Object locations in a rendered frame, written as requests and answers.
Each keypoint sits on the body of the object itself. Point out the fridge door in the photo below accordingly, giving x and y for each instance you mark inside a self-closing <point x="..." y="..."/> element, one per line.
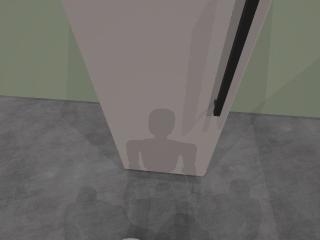
<point x="157" y="67"/>

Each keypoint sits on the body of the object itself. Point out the handle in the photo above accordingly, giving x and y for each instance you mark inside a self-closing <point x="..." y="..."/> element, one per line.
<point x="245" y="22"/>

